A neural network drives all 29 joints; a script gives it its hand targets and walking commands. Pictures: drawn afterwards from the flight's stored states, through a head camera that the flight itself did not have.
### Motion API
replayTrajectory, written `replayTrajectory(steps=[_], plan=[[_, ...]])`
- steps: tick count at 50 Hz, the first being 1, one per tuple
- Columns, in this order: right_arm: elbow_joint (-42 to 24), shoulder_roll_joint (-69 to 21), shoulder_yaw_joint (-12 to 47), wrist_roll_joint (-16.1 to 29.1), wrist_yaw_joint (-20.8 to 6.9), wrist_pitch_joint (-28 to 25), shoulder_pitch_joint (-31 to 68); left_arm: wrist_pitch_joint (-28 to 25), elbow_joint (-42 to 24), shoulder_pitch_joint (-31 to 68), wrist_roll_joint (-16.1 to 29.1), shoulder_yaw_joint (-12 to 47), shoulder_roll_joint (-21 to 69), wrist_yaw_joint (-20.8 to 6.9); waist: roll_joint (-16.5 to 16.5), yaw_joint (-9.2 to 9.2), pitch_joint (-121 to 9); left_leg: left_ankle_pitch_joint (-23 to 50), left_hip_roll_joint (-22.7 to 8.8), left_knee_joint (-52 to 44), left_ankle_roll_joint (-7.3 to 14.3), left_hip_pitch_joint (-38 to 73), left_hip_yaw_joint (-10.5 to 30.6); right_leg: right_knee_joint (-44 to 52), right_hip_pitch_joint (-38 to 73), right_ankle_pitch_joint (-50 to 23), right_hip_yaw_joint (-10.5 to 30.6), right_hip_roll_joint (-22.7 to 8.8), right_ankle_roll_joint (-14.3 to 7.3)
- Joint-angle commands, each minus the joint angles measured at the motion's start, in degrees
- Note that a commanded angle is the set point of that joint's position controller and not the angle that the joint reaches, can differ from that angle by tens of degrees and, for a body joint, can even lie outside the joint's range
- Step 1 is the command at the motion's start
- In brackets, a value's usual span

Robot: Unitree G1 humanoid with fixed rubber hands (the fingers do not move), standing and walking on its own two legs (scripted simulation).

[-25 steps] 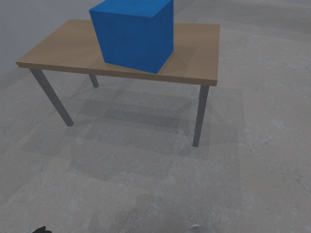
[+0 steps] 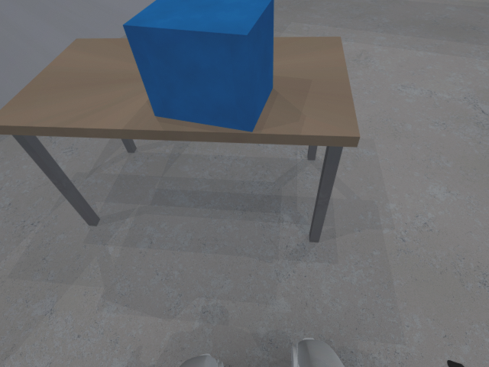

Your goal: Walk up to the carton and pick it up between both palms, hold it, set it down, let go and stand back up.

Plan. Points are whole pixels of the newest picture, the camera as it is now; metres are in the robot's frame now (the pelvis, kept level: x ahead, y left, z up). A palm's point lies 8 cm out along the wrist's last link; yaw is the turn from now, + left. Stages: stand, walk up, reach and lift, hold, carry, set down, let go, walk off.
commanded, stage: walk up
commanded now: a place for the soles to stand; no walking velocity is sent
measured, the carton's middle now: (209, 61) +0.89 +0.13 +0.06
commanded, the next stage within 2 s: none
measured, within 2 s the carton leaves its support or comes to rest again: neither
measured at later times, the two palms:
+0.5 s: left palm (70, 336) +0.20 +0.34 -0.08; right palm out of the picture +0.13 -0.29 -0.10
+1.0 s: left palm (81, 306) +0.25 +0.33 -0.06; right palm out of the picture +0.14 -0.30 -0.08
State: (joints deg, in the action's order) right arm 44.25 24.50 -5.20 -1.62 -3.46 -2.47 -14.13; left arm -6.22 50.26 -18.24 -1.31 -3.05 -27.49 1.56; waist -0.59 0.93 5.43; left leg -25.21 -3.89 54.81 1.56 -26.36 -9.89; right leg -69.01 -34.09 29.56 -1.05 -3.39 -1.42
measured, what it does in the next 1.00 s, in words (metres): steps on the spot: right foot, then left foot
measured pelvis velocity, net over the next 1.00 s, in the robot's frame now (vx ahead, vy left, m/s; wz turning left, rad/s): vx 0.09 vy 0.03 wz -0.17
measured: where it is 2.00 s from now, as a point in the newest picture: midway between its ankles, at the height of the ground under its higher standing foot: (219, 352)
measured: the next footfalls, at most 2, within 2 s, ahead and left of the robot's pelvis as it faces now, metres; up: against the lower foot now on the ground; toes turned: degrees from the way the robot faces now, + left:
right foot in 0.06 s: +0.13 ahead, -0.09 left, +0.00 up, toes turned -5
left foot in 0.34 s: +0.18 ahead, +0.17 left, +0.00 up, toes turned -1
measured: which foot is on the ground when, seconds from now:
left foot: down 0.00-0.10, up 0.12-0.32, down 0.34-1.00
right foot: up 0.00-0.04, down 0.06-1.00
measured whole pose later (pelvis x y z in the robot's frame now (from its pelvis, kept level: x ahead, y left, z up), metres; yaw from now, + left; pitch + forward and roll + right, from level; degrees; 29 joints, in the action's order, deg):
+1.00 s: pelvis +0.09 +0.03 +0.03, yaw -10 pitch -3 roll +1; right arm 57.8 23.3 -2.5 0.0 -0.3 -1.1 -3.1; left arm -2.5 57.7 -5.1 -0.4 -0.8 -22.7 0.7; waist 1.5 0.7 6.3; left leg -21.3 -6.0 44.7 -1.6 -20.1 -6.6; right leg -46.1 -21.0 22.2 3.9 2.1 -0.5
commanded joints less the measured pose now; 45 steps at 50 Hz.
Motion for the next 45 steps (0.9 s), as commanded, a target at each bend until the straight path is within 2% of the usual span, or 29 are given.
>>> replayTrajectory(steps=[1,3,4,5,6,7,8,10,14,16,17,18,19,20,22,23,24,25,26,29,30,32,34,35,37,39,41,42,45], plan=[[-3.62,17.39,-4.44,0.40,1.10,-1.24,1.12,-1.26,-3.19,-2.98,0.15,-4.18,-11.48,-0.43,8.62,0.20,-1.53,-6.87,-18.71,-28.83,13.93,2.11,25.21,16.58,2.74,-2.35,-0.12,-0.55,-1.27],[-4.17,12.58,-2.64,0.59,1.21,-0.64,4.07,-1.65,-0.83,-9.95,-0.36,-4.55,-9.32,0.26,5.19,-4.45,-6.03,3.83,-13.62,-15.30,8.36,-5.91,14.13,28.81,20.27,-9.54,-0.47,3.21,-2.72],[-4.51,9.19,-1.20,0.80,1.38,-0.49,2.77,-1.76,-0.31,-12.71,-0.67,-5.73,-11.33,0.83,-1.88,-6.61,-7.58,6.46,-9.32,-1.81,4.61,-14.60,7.87,34.97,29.74,-4.37,8.10,0.65,-4.38],[-5.42,6.28,-0.41,1.19,1.54,-0.17,4.51,-2.27,-2.79,-11.33,-0.69,-7.13,-18.07,1.72,-15.87,-7.80,-7.22,-2.55,1.15,12.95,0.21,-26.38,4.25,48.23,32.01,1.71,43.05,-15.98,-10.55],[-4.68,12.95,-1.88,0.77,2.52,0.79,7.80,-1.54,-4.26,-7.63,0.28,-6.56,-18.56,1.47,-7.71,-7.05,-5.80,-12.19,-1.88,13.55,-0.56,-24.44,10.25,46.89,29.15,-3.70,49.62,-21.18,-17.17],[-3.27,14.12,-2.15,1.50,2.98,0.72,6.25,-1.48,-4.63,-5.86,0.73,-5.96,-16.60,1.75,-1.52,-5.09,-4.71,-11.50,-2.89,14.93,-0.46,-24.99,12.08,43.33,31.30,-15.85,43.39,-20.06,-17.05],[-2.55,12.19,-1.83,1.70,3.30,0.46,4.73,-1.30,-4.95,-5.64,1.10,-5.75,-15.58,2.15,-0.67,-4.12,-4.07,-9.92,-3.67,14.13,-0.34,-24.68,11.67,40.29,30.36,-27.95,35.90,-18.33,-15.94],[-0.25,11.42,-1.99,1.07,3.51,0.23,1.66,-1.08,-4.90,-3.72,0.91,-4.66,-13.99,2.35,-2.23,-2.62,-4.73,-7.53,-4.30,10.86,0.02,-17.37,11.72,37.10,24.47,-37.12,30.26,-16.19,-14.76],[1.17,10.03,-2.40,1.81,3.61,0.51,-1.63,-0.27,-7.09,3.44,0.23,-3.16,-13.37,1.77,-8.02,0.22,-7.42,-0.68,-2.31,1.93,0.59,0.71,7.91,32.54,10.01,-36.72,21.64,-11.18,-13.27],[2.31,11.08,-2.71,1.56,3.95,-0.49,-5.38,0.46,-7.78,7.78,0.85,-1.56,-10.33,1.53,-4.79,4.44,-8.32,11.65,-0.38,-11.78,1.85,14.58,8.06,23.99,0.19,-30.55,12.92,-5.20,-8.41],[2.64,13.37,-3.03,0.91,4.35,-1.08,-7.26,0.85,-8.21,8.07,1.36,-1.06,-7.87,1.37,2.69,4.69,-9.51,15.05,-5.08,-17.15,3.34,16.66,17.58,14.57,-3.55,-24.37,8.03,-0.92,-4.82],[0.90,17.36,-3.05,0.67,4.38,-1.50,-3.30,1.50,-7.12,5.01,1.88,-0.81,-6.51,1.48,11.37,2.12,-10.96,7.25,-17.56,-26.82,10.02,12.16,36.73,7.52,-3.47,-10.60,2.62,4.69,-0.68],[-0.35,19.97,-3.50,1.03,4.06,-1.29,3.73,2.12,-5.37,5.54,1.14,-2.56,-11.30,1.73,12.18,1.23,-10.51,2.21,-22.44,-28.64,16.41,4.43,41.88,5.65,2.11,4.98,3.66,2.35,0.19],[-0.90,18.55,-2.99,0.87,4.04,-1.37,6.51,2.16,-3.78,4.42,0.98,-2.94,-11.39,1.33,8.45,-0.91,-6.94,0.49,-20.26,-27.14,15.71,1.07,38.57,8.93,4.58,5.50,4.42,2.31,0.33],[-0.69,15.39,-1.79,1.21,4.10,-0.69,10.54,1.75,-0.61,1.76,0.79,-3.27,-10.36,0.81,5.49,-3.03,-7.63,0.75,-13.92,-21.12,9.23,-1.56,27.19,20.67,12.22,-3.71,3.77,2.70,-1.26],[0.27,14.50,-1.33,1.23,4.08,-0.36,10.74,1.50,-0.44,2.11,0.00,-3.68,-11.47,0.68,5.28,-3.15,-5.69,-2.16,-10.68,-17.83,5.83,-6.46,22.62,25.26,13.84,-3.88,8.41,0.91,-2.99],[0.98,12.35,-0.79,1.32,3.87,0.11,10.63,1.45,-0.75,4.58,-0.25,-3.88,-12.12,0.42,0.13,-2.16,-3.24,-8.10,-4.69,-13.10,2.58,-8.62,15.56,33.63,11.63,2.57,17.82,-1.59,-5.52],[2.53,13.03,-0.92,0.71,3.91,0.47,10.22,1.36,-0.49,6.52,0.07,-4.16,-13.22,0.38,-1.75,-1.81,-3.27,-5.98,-1.27,-7.41,1.14,-4.95,10.73,37.58,8.63,4.78,27.02,-6.00,-8.14],[3.65,12.87,-1.12,1.19,4.05,0.63,9.31,1.43,-0.81,8.50,0.16,-4.09,-13.55,0.41,-1.41,-0.25,-3.34,-4.46,-0.14,-5.41,0.70,-0.79,9.67,39.75,5.76,2.09,30.00,-7.26,-9.08],[5.98,11.56,-1.07,1.14,3.81,-0.36,6.24,1.53,-0.65,12.52,0.05,-2.53,-11.50,0.55,0.66,1.48,-5.04,2.63,-2.46,-13.10,2.03,7.53,12.78,33.26,2.37,-9.24,21.01,-4.32,-6.76],[6.85,12.50,-1.37,0.97,3.78,-0.85,5.17,1.75,-0.21,13.78,0.48,-1.63,-8.87,0.41,3.05,2.79,-7.10,5.01,-6.03,-18.58,3.66,12.31,17.87,28.01,0.00,-13.18,13.90,-0.46,-3.93],[6.44,15.03,-1.38,1.73,4.15,-1.45,5.79,2.41,1.43,9.94,1.05,-2.06,-9.01,0.43,5.76,0.04,-9.41,11.49,-16.67,-23.26,10.88,11.12,27.62,17.77,5.55,-12.19,3.09,3.27,-0.15],[5.96,13.90,-0.85,1.54,4.21,-1.16,9.30,2.30,2.67,8.17,1.30,-1.91,-8.08,0.26,4.81,-1.68,-10.75,19.79,-14.85,-19.99,9.58,8.55,21.76,22.95,12.05,-14.63,3.90,2.26,-0.67],[5.80,12.89,-0.38,1.63,4.27,-0.81,11.15,2.13,3.02,8.25,1.05,-2.25,-8.29,0.21,2.06,-2.03,-10.55,19.37,-11.44,-17.72,6.67,6.47,17.39,27.08,14.56,-21.05,6.66,1.33,-1.58],[6.31,11.30,-0.11,2.19,4.17,0.07,13.35,1.73,3.25,9.42,0.56,-2.28,-9.45,0.12,-1.05,-1.15,-9.44,12.65,-4.16,-10.88,1.07,5.77,9.33,33.61,14.17,-24.14,18.54,-3.43,-6.27],[7.35,10.15,-0.02,2.01,4.21,0.60,12.70,1.74,2.67,11.59,0.54,-2.42,-11.60,0.29,-2.60,-0.53,-8.05,5.38,-1.17,-8.78,0.20,6.44,9.46,36.94,12.35,-24.37,26.59,-7.45,-9.44],[8.09,10.21,-0.08,1.89,3.82,0.44,12.08,2.08,2.99,13.64,0.58,-1.54,-11.16,0.50,-1.00,0.38,-6.97,8.17,-1.75,-13.59,1.16,11.47,10.97,36.37,6.83,-21.17,22.93,-5.20,-7.84],[8.84,10.95,-0.27,1.65,3.74,0.17,10.62,2.24,2.49,15.19,0.61,-0.95,-9.31,0.25,-0.92,1.88,-8.21,9.85,-4.18,-17.13,2.31,14.56,12.12,35.21,4.97,-19.67,17.98,-2.91,-4.95],[9.81,14.04,-0.58,1.53,3.67,-0.15,10.69,2.85,4.62,13.78,1.20,-0.78,-7.91,-0.03,3.33,0.12,-10.41,9.21,-12.05,-23.36,6.60,13.19,17.44,27.80,11.18,-19.06,7.49,2.31,-1.26]])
